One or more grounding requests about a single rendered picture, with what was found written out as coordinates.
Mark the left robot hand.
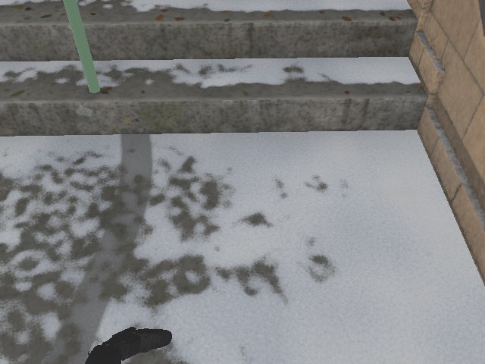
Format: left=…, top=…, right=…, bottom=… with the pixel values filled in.
left=85, top=327, right=172, bottom=364

